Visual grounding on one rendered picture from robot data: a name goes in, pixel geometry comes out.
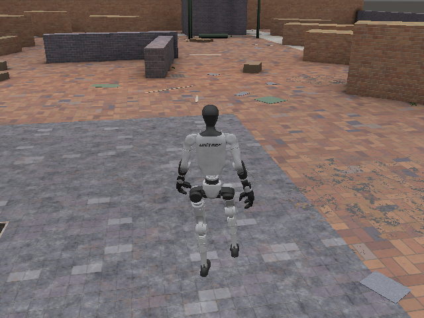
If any robot right forearm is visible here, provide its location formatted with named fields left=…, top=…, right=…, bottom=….
left=237, top=160, right=252, bottom=193

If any left robot upper arm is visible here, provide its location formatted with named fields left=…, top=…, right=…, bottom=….
left=180, top=134, right=197, bottom=170

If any left robot shin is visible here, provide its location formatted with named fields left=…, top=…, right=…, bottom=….
left=195, top=224, right=207, bottom=268

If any robot left thigh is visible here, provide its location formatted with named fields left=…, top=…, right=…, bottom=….
left=189, top=185, right=208, bottom=236

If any right robot upper arm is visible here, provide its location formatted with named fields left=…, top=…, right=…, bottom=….
left=225, top=133, right=243, bottom=171

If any robot right hand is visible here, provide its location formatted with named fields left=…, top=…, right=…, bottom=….
left=239, top=190, right=254, bottom=209

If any robot left forearm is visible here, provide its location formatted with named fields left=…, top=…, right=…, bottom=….
left=177, top=160, right=187, bottom=184

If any robot left hand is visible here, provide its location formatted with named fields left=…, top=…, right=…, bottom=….
left=176, top=181, right=191, bottom=194

